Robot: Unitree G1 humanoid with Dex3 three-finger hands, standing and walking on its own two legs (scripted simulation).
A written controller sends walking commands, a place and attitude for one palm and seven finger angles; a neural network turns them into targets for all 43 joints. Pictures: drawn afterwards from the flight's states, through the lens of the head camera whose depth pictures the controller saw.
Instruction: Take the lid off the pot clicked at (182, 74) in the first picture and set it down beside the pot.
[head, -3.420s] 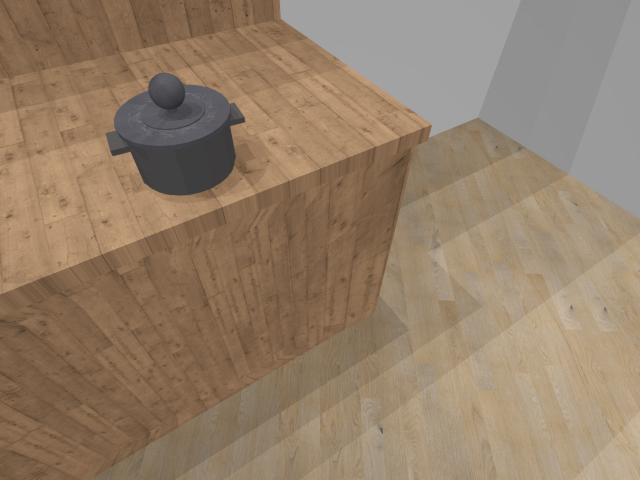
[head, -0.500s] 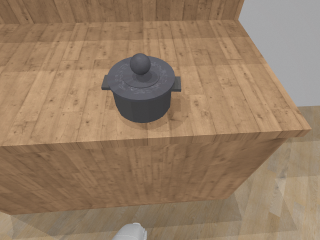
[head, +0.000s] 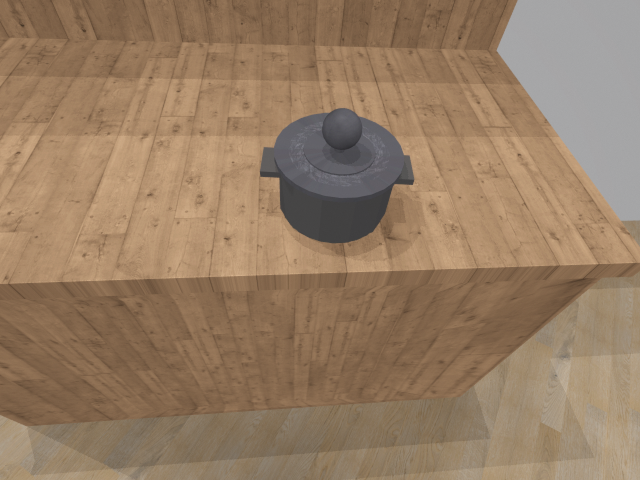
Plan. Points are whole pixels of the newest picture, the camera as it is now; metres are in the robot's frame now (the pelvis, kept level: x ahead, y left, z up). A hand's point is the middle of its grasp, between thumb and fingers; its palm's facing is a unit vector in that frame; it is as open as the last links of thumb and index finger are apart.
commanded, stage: come to a stop and stand still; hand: left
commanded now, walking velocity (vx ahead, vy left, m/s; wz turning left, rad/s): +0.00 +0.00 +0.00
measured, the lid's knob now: (342, 129) +0.50 +0.02 +0.17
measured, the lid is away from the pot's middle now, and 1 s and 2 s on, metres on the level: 0.00 0.00 0.00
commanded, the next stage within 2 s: look again from close up in 0.56 s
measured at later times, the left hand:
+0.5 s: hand out of the picture -0.02 +0.14 -0.18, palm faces +0.02 -0.98 -0.18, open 7.4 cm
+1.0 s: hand out of the picture -0.01 +0.17 -0.19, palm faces +0.02 -0.98 -0.18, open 7.4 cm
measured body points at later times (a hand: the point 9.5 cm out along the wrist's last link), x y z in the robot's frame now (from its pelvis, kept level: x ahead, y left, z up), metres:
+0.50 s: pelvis -0.02 -0.03 +0.00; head -0.01 -0.02 +0.45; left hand -0.02 +0.19 -0.17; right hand -0.04 -0.26 -0.16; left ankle +0.01 +0.09 -0.74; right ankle -0.07 -0.13 -0.74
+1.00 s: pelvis -0.02 +0.00 -0.01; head -0.02 +0.02 +0.44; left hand -0.01 +0.23 -0.18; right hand +0.05 -0.23 -0.15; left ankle +0.01 +0.09 -0.74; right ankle -0.07 -0.13 -0.74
